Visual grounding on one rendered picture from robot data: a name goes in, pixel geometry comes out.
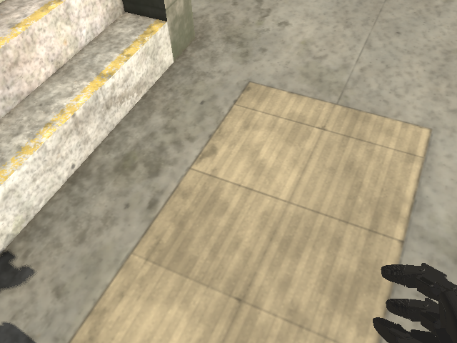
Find right robot hand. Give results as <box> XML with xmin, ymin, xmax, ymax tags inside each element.
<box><xmin>373</xmin><ymin>263</ymin><xmax>457</xmax><ymax>343</ymax></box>

